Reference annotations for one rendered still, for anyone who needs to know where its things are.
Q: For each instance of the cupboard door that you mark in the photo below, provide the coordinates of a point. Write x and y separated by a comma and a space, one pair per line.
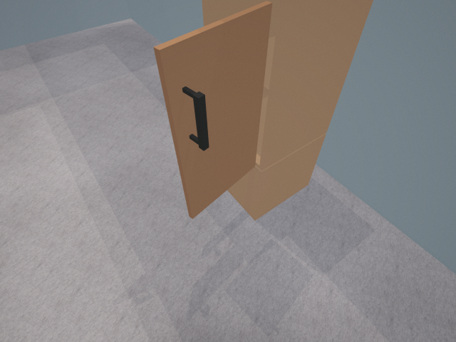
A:
226, 61

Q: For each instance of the handle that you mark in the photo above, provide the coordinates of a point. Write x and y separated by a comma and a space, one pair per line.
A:
201, 118

